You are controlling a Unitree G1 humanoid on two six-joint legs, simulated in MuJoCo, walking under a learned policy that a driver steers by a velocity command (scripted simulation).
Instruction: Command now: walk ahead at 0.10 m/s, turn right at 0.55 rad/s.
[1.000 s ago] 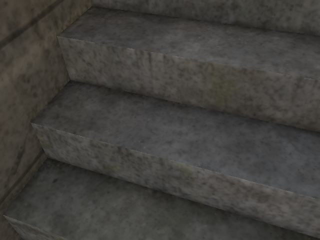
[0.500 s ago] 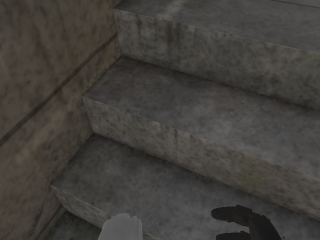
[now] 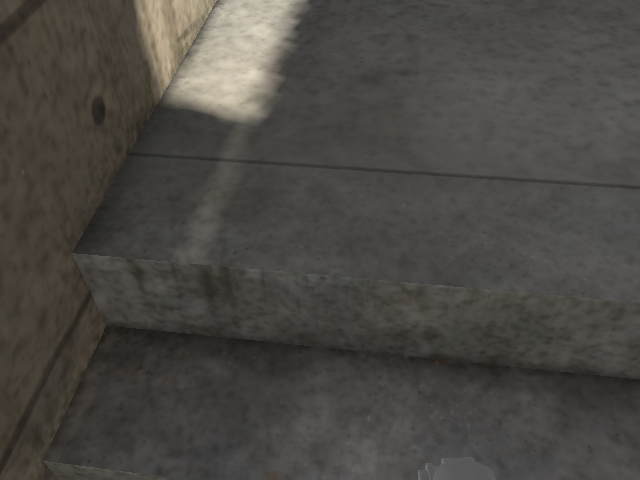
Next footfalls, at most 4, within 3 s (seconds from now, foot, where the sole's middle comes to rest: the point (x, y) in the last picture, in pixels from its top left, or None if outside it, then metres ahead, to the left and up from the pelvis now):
0.16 right None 0.20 -0.17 -0.59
0.68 left None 0.23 0.06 -0.59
1.32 right None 0.19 -0.31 -0.59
1.70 left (624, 446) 0.44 -0.42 -0.40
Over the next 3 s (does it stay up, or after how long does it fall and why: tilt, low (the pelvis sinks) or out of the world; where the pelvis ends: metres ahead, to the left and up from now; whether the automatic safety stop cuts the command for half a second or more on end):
stays up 0.69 -0.49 0.57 its command is cut before an obstacle after 1.5 s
